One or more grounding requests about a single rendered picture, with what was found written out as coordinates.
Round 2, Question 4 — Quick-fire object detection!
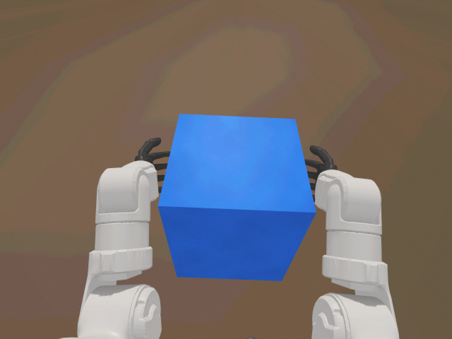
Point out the right robot forearm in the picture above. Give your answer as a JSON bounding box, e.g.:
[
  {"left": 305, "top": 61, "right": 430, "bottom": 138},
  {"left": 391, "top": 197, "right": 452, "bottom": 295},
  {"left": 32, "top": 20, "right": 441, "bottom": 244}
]
[{"left": 315, "top": 169, "right": 399, "bottom": 339}]

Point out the left robot upper arm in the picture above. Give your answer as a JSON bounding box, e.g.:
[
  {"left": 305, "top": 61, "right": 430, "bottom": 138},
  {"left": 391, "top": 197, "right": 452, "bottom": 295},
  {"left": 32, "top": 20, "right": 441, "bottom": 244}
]
[{"left": 60, "top": 284, "right": 162, "bottom": 339}]

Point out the robot left hand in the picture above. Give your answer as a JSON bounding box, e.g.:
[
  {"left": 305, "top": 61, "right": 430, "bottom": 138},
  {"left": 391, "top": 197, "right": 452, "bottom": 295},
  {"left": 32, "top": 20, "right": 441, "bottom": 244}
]
[{"left": 135, "top": 138, "right": 171, "bottom": 193}]

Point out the carton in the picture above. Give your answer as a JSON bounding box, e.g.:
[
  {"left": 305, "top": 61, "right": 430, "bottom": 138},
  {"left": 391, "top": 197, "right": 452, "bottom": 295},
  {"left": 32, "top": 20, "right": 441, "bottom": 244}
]
[{"left": 158, "top": 114, "right": 316, "bottom": 281}]

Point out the right robot upper arm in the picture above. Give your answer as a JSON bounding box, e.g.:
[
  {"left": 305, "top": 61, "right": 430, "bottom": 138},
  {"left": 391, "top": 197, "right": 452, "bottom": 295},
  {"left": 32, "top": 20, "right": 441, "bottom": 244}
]
[{"left": 311, "top": 293, "right": 398, "bottom": 339}]

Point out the left robot forearm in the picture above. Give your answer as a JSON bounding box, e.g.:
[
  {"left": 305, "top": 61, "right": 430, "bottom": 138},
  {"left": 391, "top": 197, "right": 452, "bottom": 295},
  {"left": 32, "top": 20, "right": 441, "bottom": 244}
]
[{"left": 77, "top": 160, "right": 159, "bottom": 333}]

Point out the robot right hand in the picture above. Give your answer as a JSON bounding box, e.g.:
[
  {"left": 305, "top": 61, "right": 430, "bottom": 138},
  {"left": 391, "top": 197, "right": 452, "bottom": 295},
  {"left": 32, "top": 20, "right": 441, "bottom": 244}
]
[{"left": 304, "top": 145, "right": 337, "bottom": 202}]

